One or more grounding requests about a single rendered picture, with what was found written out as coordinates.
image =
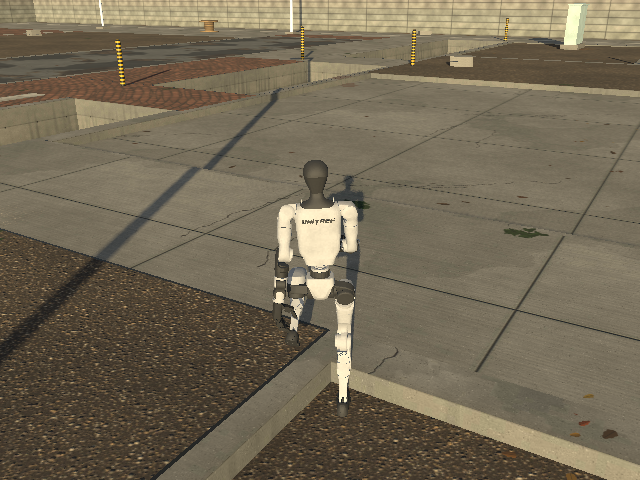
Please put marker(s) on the right robot foot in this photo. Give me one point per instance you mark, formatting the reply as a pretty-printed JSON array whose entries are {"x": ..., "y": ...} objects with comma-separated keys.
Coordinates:
[{"x": 342, "y": 408}]

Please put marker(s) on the humanoid robot head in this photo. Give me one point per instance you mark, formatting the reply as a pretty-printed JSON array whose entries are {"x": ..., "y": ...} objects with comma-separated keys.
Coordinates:
[{"x": 315, "y": 174}]

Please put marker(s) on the robot right forearm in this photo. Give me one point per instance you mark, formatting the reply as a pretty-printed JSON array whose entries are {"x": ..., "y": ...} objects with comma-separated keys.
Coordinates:
[{"x": 341, "y": 248}]

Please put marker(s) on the robot left hand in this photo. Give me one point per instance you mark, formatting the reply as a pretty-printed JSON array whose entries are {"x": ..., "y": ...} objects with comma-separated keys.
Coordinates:
[{"x": 277, "y": 316}]

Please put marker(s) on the left robot upper arm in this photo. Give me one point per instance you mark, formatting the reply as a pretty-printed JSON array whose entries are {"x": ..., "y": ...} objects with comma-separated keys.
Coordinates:
[{"x": 284, "y": 232}]

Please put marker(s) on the robot left forearm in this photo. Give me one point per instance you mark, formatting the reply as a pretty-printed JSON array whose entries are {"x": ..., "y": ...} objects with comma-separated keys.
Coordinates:
[{"x": 280, "y": 280}]

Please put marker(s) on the right robot upper arm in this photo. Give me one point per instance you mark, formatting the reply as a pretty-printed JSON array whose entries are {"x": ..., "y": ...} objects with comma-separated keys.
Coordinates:
[{"x": 349, "y": 212}]

